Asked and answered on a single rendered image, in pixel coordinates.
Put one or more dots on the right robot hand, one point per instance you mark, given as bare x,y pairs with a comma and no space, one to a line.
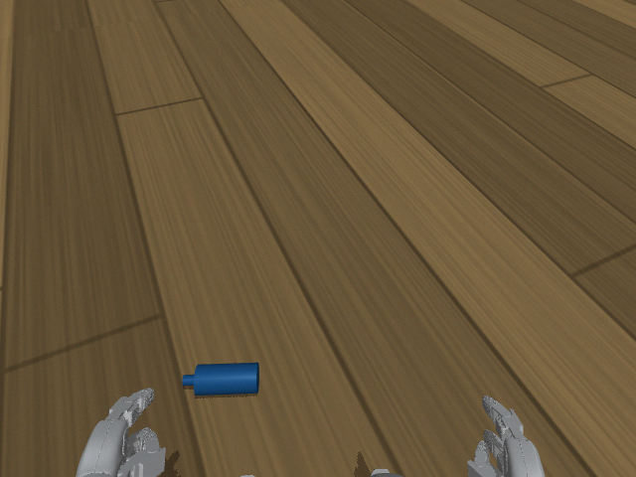
516,455

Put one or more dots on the left robot hand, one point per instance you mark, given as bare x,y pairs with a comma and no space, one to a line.
109,450

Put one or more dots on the bottle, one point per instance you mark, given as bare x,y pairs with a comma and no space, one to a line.
224,379

